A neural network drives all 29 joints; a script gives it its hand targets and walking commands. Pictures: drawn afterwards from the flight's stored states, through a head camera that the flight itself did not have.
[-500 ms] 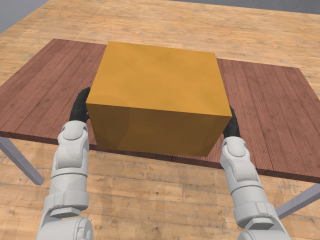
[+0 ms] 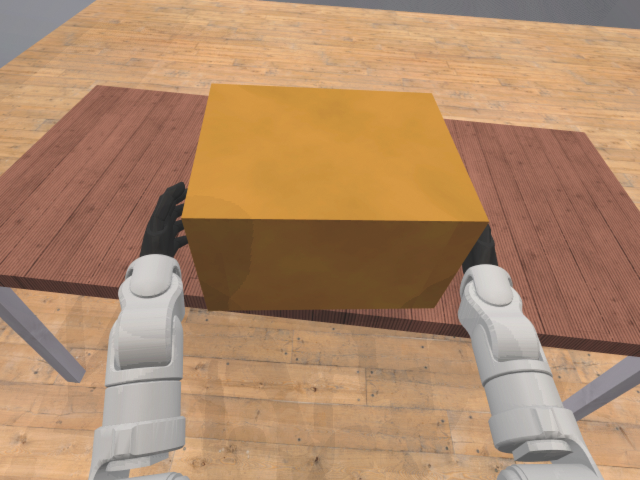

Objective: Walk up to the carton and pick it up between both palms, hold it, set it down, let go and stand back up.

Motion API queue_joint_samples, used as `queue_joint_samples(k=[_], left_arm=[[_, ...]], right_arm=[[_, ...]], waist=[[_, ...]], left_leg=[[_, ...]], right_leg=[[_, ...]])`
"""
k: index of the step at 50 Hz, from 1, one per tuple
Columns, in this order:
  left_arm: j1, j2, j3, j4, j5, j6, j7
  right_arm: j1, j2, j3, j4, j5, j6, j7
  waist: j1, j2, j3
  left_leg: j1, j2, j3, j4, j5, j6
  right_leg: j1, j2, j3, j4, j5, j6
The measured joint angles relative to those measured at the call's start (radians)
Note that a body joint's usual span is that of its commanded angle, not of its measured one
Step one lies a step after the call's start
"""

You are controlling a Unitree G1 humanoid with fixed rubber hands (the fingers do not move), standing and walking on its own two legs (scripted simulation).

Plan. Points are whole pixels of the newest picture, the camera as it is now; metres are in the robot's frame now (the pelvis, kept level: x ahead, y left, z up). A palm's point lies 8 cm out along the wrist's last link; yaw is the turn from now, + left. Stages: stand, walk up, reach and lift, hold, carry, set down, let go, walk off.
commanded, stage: reach and lift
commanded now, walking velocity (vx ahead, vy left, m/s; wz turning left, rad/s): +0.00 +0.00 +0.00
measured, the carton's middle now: (324, 197) +0.42 -0.02 +0.14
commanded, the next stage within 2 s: hold in 0.62 s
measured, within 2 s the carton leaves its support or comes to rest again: neither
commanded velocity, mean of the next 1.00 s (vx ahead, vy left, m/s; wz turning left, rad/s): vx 0.00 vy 0.00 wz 0.00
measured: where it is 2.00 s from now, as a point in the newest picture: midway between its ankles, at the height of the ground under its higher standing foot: outside the picture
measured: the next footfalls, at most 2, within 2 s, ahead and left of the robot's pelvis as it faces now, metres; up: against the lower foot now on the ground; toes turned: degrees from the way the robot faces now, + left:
none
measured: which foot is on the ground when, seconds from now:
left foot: down 0.00-1.00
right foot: down 0.00-1.00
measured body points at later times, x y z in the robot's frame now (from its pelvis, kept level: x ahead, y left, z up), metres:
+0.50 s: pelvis +0.00 -0.01 +0.00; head -0.01 +0.02 +0.45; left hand +0.36 +0.19 +0.14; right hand +0.35 -0.19 +0.13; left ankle +0.01 +0.12 -0.75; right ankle +0.00 -0.12 -0.75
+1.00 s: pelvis -0.01 -0.01 +0.00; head -0.03 +0.02 +0.45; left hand +0.34 +0.20 +0.17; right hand +0.36 -0.18 +0.16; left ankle +0.01 +0.12 -0.75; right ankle +0.00 -0.12 -0.75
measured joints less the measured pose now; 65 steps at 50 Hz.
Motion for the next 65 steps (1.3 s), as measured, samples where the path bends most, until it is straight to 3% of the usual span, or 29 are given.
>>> queue_joint_samples(k=[21,33,43,56,65], left_arm=[[-0.006,0.048,0.028,-0.009,-0.004,0.033,-0.032],[-0.047,0.027,0.03,-0.015,0.009,0.074,-0.033],[-0.05,0.002,0.044,-0.109,0.017,0.154,0.002],[-0.108,0.043,0.073,-0.065,0.03,0.196,-0.059],[-0.092,0.03,0.055,-0.076,0.031,0.188,-0.051]], right_arm=[[0.013,0.032,0.049,-0.031,0.021,0.024,-0.051],[-0.041,0.012,0.02,-0.008,0.016,0.054,-0.033],[-0.088,-0.023,0.055,-0.018,0.06,0.095,-0.036],[-0.156,0.027,-0.003,0.023,0.019,0.15,-0.018],[-0.128,0.01,0.002,0.0,0.016,0.146,-0.013]], waist=[[-0.013,-0.017,-0.002],[-0.013,-0.015,0.0],[0.025,-0.012,0.018],[0.001,-0.018,-0.007],[-0.001,-0.012,0.002]], left_leg=[[0.027,0.008,-0.03,0.01,-0.012,-0.013],[0.023,0.006,-0.013,0.006,-0.003,-0.008],[0.046,0.015,0.009,-0.003,0.001,-0.011],[0.016,0.008,-0.029,0.009,0.011,-0.014],[0.014,0.007,-0.017,0.013,0.007,-0.01]], right_leg=[[0.048,0.009,-0.039,-0.008,-0.015,-0.014],[0.033,0.005,-0.028,0.0,-0.008,-0.009],[0.044,0.011,-0.011,0.004,-0.003,-0.013],[0.034,0.006,-0.055,0.004,-0.003,-0.016],[0.031,0.003,-0.047,0.005,-0.002,-0.012]])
